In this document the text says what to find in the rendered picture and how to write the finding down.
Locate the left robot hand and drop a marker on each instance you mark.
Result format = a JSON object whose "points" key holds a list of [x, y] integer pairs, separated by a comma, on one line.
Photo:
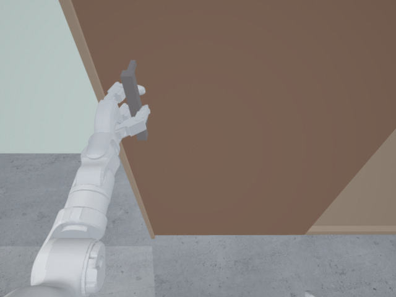
{"points": [[108, 115]]}

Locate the left robot upper arm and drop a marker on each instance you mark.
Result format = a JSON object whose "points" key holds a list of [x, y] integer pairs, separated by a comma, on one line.
{"points": [[67, 267]]}

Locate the handle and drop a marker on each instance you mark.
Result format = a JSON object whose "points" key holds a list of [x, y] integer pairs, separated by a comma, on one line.
{"points": [[128, 79]]}

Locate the wardrobe door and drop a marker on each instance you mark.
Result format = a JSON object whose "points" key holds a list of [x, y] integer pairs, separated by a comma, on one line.
{"points": [[261, 111], [369, 199]]}

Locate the left robot forearm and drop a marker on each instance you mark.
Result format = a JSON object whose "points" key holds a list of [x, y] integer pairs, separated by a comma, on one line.
{"points": [[84, 214]]}

